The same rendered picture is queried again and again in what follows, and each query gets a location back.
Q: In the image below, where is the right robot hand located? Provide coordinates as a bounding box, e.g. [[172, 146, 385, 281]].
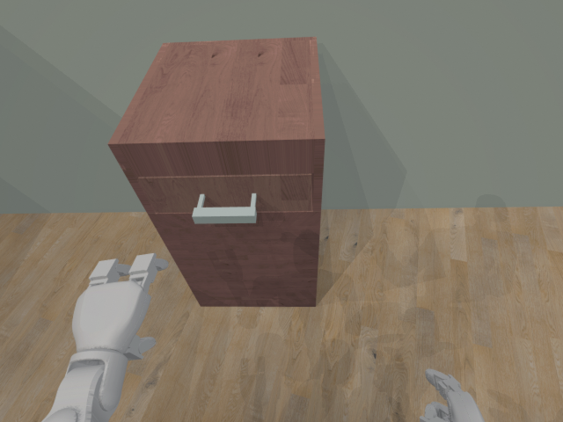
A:
[[420, 369, 485, 422]]

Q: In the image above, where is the left robot hand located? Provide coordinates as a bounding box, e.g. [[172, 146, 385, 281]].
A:
[[72, 253, 169, 360]]

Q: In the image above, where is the handle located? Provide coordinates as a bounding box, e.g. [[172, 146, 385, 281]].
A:
[[192, 193, 257, 224]]

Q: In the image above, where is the cabinet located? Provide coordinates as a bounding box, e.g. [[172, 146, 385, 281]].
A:
[[108, 37, 325, 307]]

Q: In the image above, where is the left robot forearm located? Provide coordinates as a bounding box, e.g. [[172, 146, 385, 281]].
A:
[[41, 348, 128, 422]]

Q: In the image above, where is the drawer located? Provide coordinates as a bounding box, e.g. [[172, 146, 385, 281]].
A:
[[138, 173, 311, 213]]

